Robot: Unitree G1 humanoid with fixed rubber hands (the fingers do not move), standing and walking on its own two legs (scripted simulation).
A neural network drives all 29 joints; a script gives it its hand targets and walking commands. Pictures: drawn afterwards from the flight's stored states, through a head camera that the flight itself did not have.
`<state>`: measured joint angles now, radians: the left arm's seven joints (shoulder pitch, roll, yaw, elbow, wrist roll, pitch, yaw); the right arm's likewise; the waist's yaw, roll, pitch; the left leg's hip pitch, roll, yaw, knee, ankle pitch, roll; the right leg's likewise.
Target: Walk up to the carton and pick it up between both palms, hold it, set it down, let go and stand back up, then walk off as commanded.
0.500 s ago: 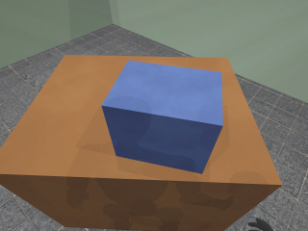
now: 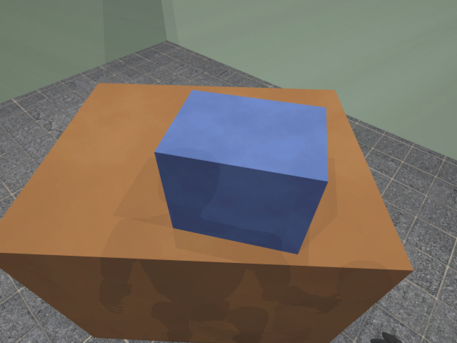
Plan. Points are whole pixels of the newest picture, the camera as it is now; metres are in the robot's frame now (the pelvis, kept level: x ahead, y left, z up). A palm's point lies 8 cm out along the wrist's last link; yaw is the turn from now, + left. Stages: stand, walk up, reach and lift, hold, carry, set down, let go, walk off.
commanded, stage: stand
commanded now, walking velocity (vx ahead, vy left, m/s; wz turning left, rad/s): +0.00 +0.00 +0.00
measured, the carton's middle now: (244, 171) +0.45 +0.00 +0.05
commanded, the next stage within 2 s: walk off in 0.06 s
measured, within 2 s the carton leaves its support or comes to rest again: neither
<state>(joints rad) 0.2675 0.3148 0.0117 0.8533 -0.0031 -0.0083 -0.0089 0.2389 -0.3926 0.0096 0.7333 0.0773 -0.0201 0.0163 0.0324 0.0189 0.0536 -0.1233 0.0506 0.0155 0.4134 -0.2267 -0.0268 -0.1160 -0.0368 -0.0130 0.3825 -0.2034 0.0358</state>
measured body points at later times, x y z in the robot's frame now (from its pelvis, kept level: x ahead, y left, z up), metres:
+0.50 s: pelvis -0.04 +0.01 -0.01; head -0.02 +0.01 +0.44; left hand +0.04 +0.30 -0.13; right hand +0.08 -0.30 -0.11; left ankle -0.01 +0.13 -0.74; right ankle +0.01 -0.14 -0.74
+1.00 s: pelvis -0.21 +0.00 -0.04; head -0.18 +0.00 +0.41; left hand -0.13 +0.31 -0.16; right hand -0.10 -0.32 -0.14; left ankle -0.02 +0.13 -0.74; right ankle -0.23 -0.11 -0.75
